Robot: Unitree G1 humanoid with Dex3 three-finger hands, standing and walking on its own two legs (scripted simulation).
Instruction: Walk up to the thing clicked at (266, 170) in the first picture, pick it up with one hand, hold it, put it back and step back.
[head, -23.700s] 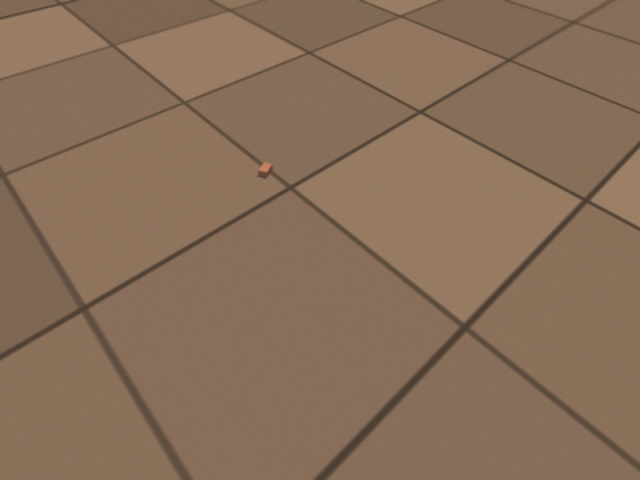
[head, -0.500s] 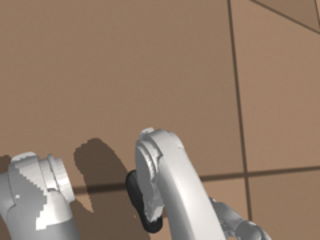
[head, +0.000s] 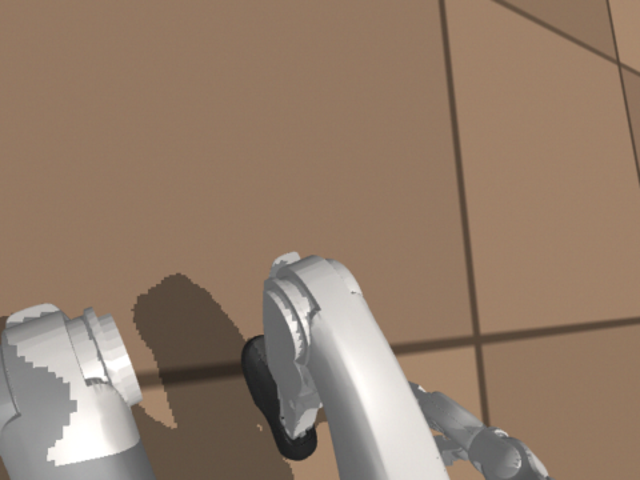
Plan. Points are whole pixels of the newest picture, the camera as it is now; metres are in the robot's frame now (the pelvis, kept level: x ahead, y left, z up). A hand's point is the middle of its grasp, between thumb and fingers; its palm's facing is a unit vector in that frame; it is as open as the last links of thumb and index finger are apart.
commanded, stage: close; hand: left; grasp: from above
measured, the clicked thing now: out of the picture +0.39 +0.37 -0.28
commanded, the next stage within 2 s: settle in 1.28 s
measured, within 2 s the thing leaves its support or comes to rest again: leaves its support in 1.68 s
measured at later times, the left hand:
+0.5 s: hand out of the picture +0.38 +0.36 -0.25, palm faces -0.38 -0.24 -0.89, open 9.8 cm
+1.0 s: hand out of the picture +0.38 +0.36 -0.25, palm faces -0.38 -0.23 -0.90, open 7.3 cm
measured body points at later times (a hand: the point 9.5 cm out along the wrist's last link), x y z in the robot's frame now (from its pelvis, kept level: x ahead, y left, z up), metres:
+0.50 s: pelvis +0.00 +0.00 +0.00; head +0.25 +0.15 +0.34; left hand +0.39 +0.37 -0.20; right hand +0.10 -0.24 -0.06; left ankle +0.07 +0.13 -0.26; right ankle +0.10 -0.11 -0.26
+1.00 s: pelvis +0.00 +0.00 +0.00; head +0.24 +0.15 +0.34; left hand +0.40 +0.37 -0.20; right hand +0.10 -0.24 -0.06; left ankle +0.07 +0.13 -0.26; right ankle +0.10 -0.11 -0.26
